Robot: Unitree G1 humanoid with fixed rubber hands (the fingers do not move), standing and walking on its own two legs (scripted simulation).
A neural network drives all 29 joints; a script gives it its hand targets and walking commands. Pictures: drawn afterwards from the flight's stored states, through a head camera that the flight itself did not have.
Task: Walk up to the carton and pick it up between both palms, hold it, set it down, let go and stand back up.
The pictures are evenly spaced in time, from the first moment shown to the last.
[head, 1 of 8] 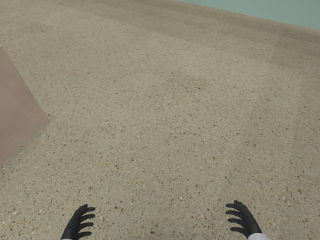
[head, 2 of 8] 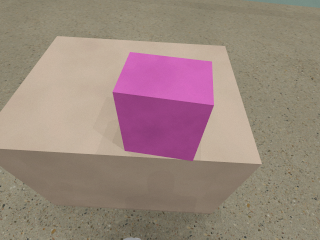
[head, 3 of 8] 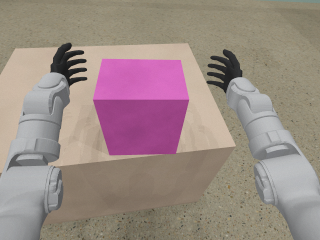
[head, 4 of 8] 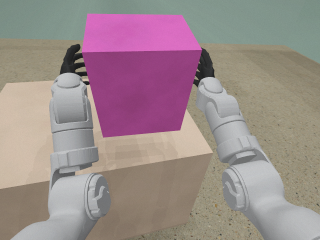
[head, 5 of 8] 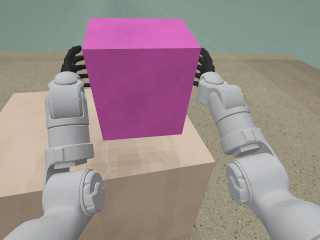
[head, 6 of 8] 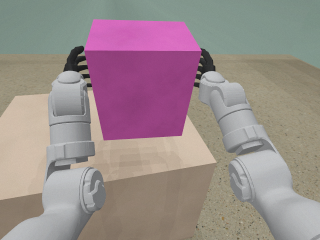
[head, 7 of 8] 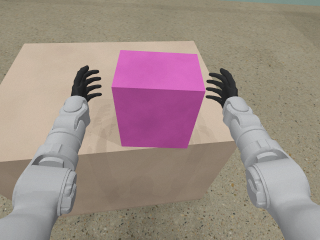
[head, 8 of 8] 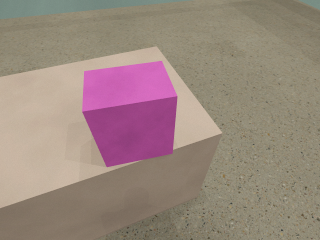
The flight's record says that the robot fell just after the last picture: no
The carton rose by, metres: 0.25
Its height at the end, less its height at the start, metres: +0.00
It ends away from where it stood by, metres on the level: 0.02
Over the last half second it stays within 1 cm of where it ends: yes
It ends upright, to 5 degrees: yes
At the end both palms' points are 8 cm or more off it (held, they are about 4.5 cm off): yes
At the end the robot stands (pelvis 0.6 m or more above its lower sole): yes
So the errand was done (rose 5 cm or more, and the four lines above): yes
